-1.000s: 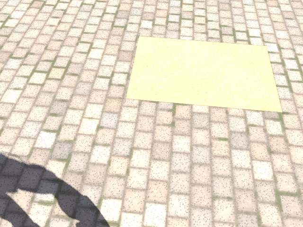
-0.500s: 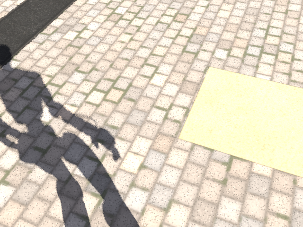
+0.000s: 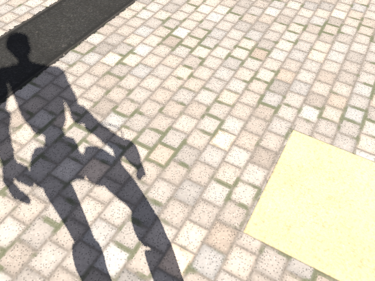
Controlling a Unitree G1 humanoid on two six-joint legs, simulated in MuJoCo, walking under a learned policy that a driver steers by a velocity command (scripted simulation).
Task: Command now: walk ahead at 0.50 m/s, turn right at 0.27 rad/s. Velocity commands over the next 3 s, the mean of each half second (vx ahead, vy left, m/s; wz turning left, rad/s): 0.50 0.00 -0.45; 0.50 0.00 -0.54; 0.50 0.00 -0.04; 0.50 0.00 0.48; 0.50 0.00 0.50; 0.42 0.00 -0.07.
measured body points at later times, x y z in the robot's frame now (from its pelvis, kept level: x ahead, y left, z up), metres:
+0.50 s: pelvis +0.26 -0.07 -0.01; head +0.28 -0.08 +0.43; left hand +0.43 +0.17 -0.14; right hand +0.26 -0.34 -0.15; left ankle +0.20 +0.09 -0.64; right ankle +0.28 -0.12 -0.74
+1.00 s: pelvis +0.53 -0.12 -0.01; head +0.56 -0.12 +0.44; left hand +0.71 +0.11 -0.14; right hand +0.53 -0.42 -0.11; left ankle +0.64 -0.07 -0.74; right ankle +0.36 -0.14 -0.66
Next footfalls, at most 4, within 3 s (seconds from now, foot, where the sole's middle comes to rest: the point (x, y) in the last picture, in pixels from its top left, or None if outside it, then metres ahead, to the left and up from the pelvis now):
0.36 right None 0.32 -0.13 -0.78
0.88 left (216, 232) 0.67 -0.09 -0.78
1.38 right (295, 219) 0.74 -0.40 -0.78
1.92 left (273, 152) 1.08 -0.36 -0.78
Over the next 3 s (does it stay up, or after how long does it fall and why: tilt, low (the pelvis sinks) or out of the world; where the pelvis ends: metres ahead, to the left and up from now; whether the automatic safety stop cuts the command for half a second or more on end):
stays up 1.46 -0.45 -0.02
